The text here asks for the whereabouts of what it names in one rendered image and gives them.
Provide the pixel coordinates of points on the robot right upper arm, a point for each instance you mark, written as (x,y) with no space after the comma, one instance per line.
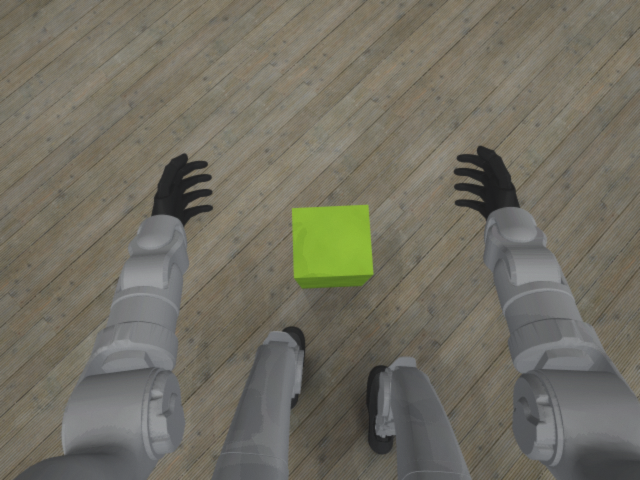
(582,425)

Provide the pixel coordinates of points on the right robot hand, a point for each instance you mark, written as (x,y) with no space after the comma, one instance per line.
(499,191)

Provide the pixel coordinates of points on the right robot shin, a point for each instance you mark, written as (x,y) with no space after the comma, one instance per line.
(383,427)

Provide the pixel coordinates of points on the right robot forearm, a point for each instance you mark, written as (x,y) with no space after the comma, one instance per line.
(546,328)

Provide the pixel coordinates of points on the carton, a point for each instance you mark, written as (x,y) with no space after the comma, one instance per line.
(332,246)

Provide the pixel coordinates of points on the left robot hand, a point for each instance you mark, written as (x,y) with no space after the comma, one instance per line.
(170,198)

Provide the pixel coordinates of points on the right robot thigh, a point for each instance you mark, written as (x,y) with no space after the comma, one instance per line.
(427,448)

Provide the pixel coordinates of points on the left robot forearm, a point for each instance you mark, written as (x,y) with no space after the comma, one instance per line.
(140,332)

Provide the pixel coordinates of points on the robot left upper arm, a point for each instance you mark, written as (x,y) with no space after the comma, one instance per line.
(118,425)

